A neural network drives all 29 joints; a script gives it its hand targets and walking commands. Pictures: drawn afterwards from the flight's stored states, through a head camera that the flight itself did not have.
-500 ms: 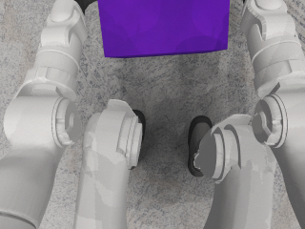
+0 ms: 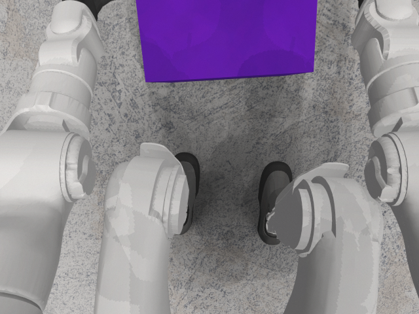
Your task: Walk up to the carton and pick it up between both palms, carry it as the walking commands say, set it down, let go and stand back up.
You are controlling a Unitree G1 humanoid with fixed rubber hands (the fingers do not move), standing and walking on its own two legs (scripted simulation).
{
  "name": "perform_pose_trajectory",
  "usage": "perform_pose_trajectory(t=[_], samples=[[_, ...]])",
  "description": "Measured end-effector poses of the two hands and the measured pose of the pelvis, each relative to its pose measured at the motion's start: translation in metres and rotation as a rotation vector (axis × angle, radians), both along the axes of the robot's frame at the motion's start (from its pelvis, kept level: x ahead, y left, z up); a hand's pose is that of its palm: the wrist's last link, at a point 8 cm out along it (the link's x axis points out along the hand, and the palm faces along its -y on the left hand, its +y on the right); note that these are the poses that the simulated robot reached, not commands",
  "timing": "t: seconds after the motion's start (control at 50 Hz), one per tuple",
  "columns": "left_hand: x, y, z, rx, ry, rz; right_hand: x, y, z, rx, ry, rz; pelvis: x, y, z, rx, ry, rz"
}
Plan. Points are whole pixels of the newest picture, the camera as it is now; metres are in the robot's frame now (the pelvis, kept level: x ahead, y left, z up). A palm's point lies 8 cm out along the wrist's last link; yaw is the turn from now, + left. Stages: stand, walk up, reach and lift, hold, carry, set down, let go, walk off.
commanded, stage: set down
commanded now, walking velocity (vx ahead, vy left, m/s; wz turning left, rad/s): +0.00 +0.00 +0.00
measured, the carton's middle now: out of the picture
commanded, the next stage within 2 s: let go in 1.46 s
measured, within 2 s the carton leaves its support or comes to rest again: neither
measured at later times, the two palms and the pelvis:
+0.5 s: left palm out of the picture +0.52 +0.25 -0.05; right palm out of the picture +0.57 -0.16 -0.05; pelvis +0.00 +0.00 +0.06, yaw +1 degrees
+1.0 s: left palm out of the picture +0.52 +0.26 +0.10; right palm out of the picture +0.57 -0.17 +0.10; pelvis +0.02 -0.01 +0.19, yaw +1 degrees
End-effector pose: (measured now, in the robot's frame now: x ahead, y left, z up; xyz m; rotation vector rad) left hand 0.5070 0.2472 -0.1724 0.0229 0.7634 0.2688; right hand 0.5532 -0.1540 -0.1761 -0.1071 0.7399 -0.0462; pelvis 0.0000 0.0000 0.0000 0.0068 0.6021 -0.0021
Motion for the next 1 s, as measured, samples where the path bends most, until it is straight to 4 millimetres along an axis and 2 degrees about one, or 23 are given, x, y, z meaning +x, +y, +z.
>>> perform_pose_trajectory(t=[0.08, 0.16, 0.36, 0.68, 1.0], samples=[[0.001, 0.000, 0.002, 0.001, -0.021, -0.002, 0.002, 0.001, 0.003, 0.006, -0.022, -0.002, -0.001, 0.000, 0.000, -0.003, -0.004, 0.001], [0.006, -0.001, 0.015, -0.002, -0.058, 0.001, 0.005, 0.003, 0.015, 0.006, -0.056, 0.000, -0.002, 0.000, 0.004, -0.006, -0.002, 0.005], [0.008, 0.008, 0.076, 0.007, -0.102, 0.013, 0.012, 0.002, 0.080, -0.004, -0.089, -0.005, 0.000, 0.000, 0.031, -0.011, 0.045, 0.015], [0.014, 0.007, 0.172, 0.000, -0.133, -0.002, 0.015, -0.007, 0.172, 0.010, -0.113, -0.008, 0.005, -0.002, 0.100, -0.012, 0.161, 0.015], [0.010, 0.017, 0.276, -0.011, -0.146, -0.013, 0.015, -0.016, 0.273, 0.012, -0.109, 0.011, 0.023, -0.006, 0.190, -0.011, 0.213, 0.019]])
